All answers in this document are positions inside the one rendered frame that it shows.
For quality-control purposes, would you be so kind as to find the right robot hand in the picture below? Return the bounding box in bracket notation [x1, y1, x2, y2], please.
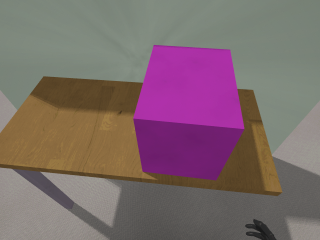
[245, 219, 277, 240]

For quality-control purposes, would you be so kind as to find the table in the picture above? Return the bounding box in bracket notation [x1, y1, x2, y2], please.
[0, 76, 282, 209]

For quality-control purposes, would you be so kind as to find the carton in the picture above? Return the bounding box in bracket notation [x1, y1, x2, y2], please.
[133, 45, 245, 181]

